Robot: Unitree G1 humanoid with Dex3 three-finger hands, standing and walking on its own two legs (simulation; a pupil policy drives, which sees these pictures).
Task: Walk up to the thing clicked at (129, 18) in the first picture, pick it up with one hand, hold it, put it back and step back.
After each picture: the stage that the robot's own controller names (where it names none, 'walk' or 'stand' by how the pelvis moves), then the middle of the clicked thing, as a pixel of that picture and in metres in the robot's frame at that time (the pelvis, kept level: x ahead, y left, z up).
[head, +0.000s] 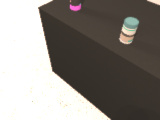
stand; (128, 30) +0.67 -0.22 -0.01
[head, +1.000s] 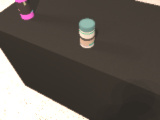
walk; (87, 33) +0.59 +0.03 +0.01
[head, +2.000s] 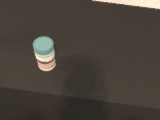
rise first; (45, 54) +0.43 +0.15 +0.03
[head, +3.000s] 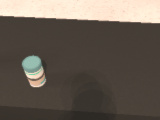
stand; (34, 72) +0.41 +0.20 +0.00
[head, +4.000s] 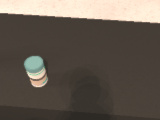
stand; (36, 72) +0.41 +0.19 -0.01
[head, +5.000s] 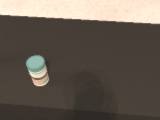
stand; (38, 71) +0.42 +0.19 -0.01
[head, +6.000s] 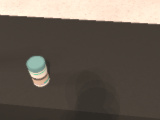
stand; (38, 71) +0.42 +0.19 -0.01
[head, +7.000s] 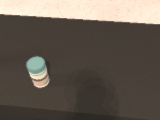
rise first; (38, 72) +0.41 +0.19 -0.01
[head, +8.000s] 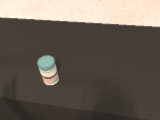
rise first; (48, 70) +0.43 +0.19 -0.01
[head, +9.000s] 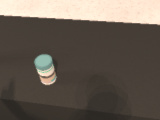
go down; (46, 70) +0.42 +0.19 -0.01
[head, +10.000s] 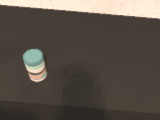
go down; (35, 65) +0.43 +0.17 +0.01
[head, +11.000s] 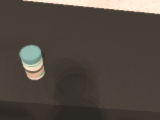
go down; (33, 63) +0.42 +0.17 +0.02
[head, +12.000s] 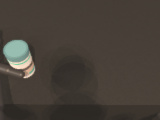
close in; (20, 60) +0.40 +0.18 +0.05
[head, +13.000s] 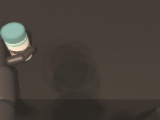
close; (18, 43) +0.46 +0.19 +0.06
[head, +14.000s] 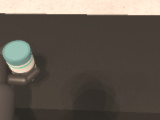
lift; (22, 63) +0.34 +0.18 +0.15
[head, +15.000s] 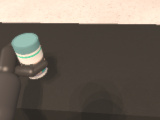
hold; (31, 56) +0.34 +0.16 +0.18
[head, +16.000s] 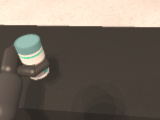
hold; (33, 57) +0.34 +0.16 +0.18
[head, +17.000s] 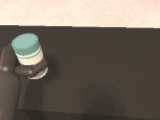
crouch; (31, 57) +0.33 +0.16 +0.19
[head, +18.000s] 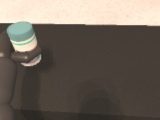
crouch; (25, 44) +0.38 +0.18 +0.19
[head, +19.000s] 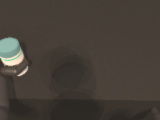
lower; (13, 57) +0.42 +0.21 +0.04
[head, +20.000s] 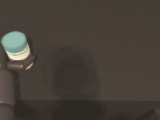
lower; (19, 52) +0.43 +0.19 +0.06
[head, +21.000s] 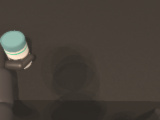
lower; (17, 51) +0.43 +0.19 +0.06
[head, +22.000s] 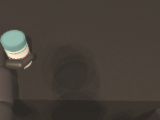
lower; (18, 50) +0.44 +0.19 +0.06
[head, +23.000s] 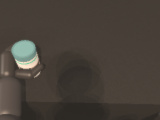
loosen; (27, 60) +0.40 +0.17 +0.06
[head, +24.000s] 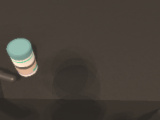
withdraw; (23, 58) +0.41 +0.17 +0.05
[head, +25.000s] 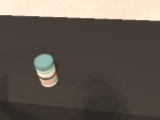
sink last; (46, 71) +0.40 +0.17 +0.03
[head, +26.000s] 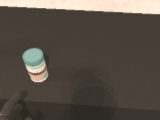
stand; (36, 65) +0.41 +0.18 +0.04
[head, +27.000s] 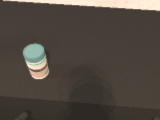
stand; (37, 62) +0.41 +0.18 +0.05
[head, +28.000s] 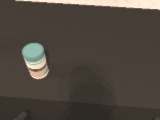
stand; (36, 61) +0.41 +0.18 +0.06
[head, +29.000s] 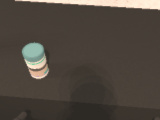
stand; (36, 61) +0.41 +0.18 +0.06
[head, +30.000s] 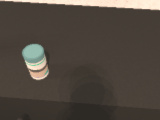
stand; (36, 62) +0.41 +0.17 +0.06
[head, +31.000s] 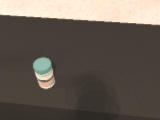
stand; (44, 73) +0.41 +0.17 -0.01
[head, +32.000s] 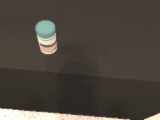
walk; (47, 38) +0.50 +0.14 +0.01
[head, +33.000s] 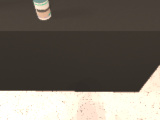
walk; (42, 5) +0.73 +0.23 +0.02
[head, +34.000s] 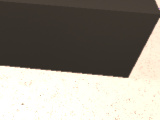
stand; out of the picture +1.04 +0.19 +0.01
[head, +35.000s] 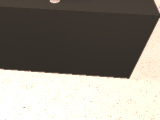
stand; out of the picture +1.02 +0.20 -0.01
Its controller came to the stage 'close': yes
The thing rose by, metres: 0.21
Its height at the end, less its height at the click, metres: +0.00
